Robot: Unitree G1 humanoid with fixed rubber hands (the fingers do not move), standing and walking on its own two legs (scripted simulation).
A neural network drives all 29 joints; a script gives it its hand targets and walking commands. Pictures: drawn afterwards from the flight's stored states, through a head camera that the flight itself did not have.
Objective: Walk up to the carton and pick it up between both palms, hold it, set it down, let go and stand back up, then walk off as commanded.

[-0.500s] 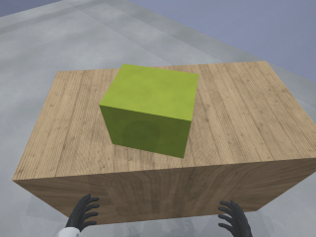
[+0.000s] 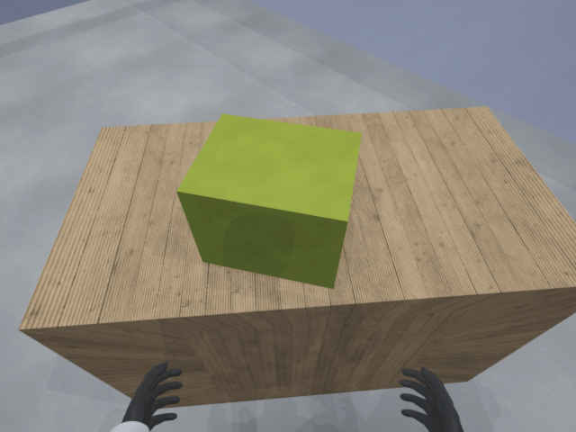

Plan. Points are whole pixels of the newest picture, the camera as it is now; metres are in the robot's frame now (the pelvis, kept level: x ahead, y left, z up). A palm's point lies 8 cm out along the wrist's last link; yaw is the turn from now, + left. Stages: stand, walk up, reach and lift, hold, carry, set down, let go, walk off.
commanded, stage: let go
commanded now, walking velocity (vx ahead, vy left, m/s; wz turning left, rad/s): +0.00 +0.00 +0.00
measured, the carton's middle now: (277, 201) +0.48 +0.01 +0.01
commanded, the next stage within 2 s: stand in 0.10 s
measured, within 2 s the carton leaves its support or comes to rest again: neither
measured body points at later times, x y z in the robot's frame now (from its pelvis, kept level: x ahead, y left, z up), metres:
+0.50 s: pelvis +0.01 +0.00 +0.00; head -0.01 +0.00 +0.45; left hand +0.17 +0.27 -0.07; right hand +0.10 -0.26 -0.12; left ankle +0.00 +0.11 -0.74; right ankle +0.02 -0.14 -0.74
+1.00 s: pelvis +0.00 +0.00 +0.00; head -0.02 +0.00 +0.45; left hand +0.15 +0.28 -0.09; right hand +0.08 -0.26 -0.13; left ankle +0.00 +0.11 -0.74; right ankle +0.02 -0.14 -0.74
